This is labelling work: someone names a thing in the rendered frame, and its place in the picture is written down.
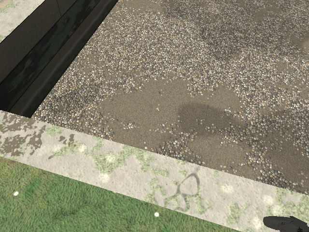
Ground right robot hand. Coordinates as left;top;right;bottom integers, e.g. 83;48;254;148
263;216;309;232

